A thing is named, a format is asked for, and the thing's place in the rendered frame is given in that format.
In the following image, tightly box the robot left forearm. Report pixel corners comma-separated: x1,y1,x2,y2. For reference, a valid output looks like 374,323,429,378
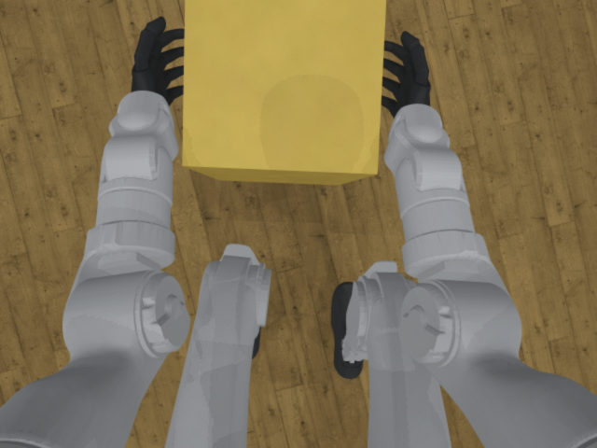
62,91,179,351

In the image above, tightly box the robot shin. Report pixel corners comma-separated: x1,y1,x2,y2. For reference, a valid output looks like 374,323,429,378
342,260,416,361
199,244,260,338

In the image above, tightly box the robot left upper arm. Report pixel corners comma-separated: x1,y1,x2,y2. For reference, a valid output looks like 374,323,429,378
0,269,190,448

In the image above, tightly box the robot left shin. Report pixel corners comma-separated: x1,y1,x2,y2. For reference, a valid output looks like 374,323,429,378
199,244,260,338

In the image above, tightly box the robot right hand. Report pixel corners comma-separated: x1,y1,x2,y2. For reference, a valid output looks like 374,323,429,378
382,31,431,118

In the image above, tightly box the robot right upper arm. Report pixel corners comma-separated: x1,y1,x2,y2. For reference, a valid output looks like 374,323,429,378
398,279,597,448

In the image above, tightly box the robot right shin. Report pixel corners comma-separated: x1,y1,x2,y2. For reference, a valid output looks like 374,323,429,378
342,260,416,361

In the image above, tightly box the robot right forearm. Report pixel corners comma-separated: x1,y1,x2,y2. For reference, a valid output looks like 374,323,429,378
384,104,521,320

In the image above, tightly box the robot left hand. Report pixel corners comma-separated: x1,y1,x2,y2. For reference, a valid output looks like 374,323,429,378
131,17,185,106

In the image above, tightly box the carton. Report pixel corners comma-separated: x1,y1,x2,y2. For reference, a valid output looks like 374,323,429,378
182,0,386,185

